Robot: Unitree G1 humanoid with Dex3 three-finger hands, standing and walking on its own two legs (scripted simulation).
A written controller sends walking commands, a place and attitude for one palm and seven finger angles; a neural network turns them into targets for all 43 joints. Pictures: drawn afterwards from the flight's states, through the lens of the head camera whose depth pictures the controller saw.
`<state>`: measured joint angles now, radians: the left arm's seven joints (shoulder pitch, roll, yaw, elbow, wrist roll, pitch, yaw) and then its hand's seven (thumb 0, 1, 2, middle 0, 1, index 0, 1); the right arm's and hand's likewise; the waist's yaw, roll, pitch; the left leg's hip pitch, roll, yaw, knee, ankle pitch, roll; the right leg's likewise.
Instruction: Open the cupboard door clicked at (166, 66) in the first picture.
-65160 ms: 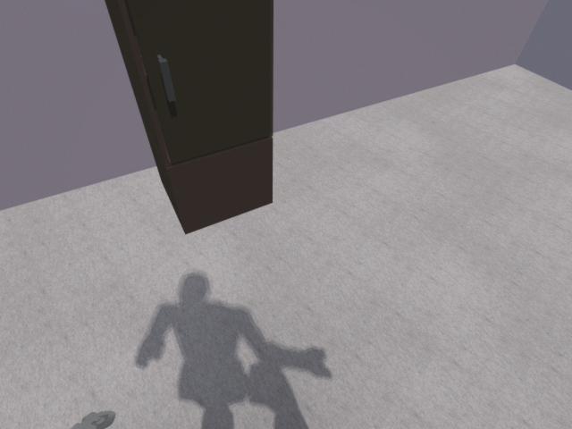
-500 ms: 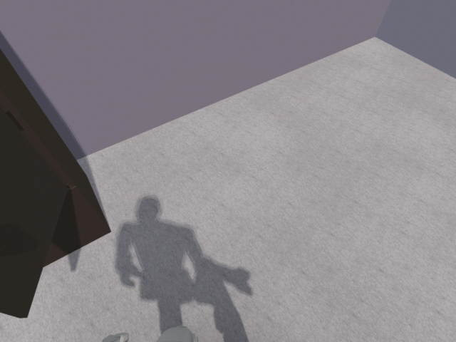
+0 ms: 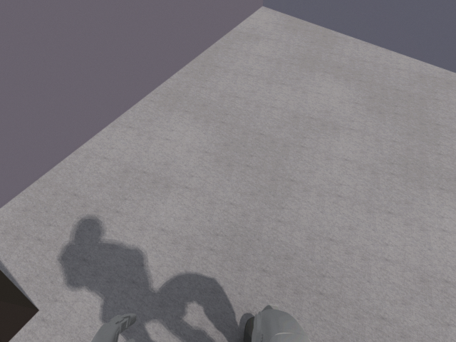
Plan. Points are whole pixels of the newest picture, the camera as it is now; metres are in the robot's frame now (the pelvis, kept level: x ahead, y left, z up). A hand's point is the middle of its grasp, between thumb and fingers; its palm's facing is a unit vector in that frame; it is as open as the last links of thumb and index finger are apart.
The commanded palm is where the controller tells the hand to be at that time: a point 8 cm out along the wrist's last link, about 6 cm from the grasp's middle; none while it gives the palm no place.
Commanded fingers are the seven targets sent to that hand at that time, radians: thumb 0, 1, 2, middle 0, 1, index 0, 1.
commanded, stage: walk to a spot facing it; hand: left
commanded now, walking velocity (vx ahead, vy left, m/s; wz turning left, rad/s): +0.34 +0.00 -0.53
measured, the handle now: out of the picture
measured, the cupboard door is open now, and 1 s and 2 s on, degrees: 61 61 61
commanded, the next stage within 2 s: turn to face it in 0.84 s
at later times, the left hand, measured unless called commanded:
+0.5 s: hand (179, 293) +0.22 +0.10 -0.15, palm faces -0.08 -0.97 -0.22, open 7.3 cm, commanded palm none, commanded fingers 0.00 0.90 0.90 -0.20 -0.30 -0.20 -0.30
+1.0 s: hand (216, 143) +0.63 +0.03 -0.16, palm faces -0.33 -0.93 -0.15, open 7.4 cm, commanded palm none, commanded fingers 0.00 0.90 0.90 -0.20 -0.30 -0.20 -0.30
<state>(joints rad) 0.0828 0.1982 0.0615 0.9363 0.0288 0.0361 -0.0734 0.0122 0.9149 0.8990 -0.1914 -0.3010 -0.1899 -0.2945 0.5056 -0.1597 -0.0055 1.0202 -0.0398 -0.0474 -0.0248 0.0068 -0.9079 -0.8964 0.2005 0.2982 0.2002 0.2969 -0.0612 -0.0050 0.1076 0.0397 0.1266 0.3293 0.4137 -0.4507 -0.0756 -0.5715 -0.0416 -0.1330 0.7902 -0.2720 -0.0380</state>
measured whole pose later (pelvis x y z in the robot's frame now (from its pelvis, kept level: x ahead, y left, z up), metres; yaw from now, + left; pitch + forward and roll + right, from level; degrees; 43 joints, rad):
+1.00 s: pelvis +0.50 -0.11 +0.01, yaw -21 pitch +1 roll -1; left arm 0.17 0.19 0.07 1.00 0.03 -0.01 -0.02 0.01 0.92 0.90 -0.19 -0.30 -0.19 -0.29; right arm 0.45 -0.14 0.00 1.11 -0.02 -0.07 -0.04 0.01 -0.92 -0.90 0.20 0.30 0.20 0.30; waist -0.01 -0.02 0.07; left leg -0.01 0.00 0.22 0.35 -0.36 0.06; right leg -0.66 -0.07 -0.05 0.94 -0.08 -0.02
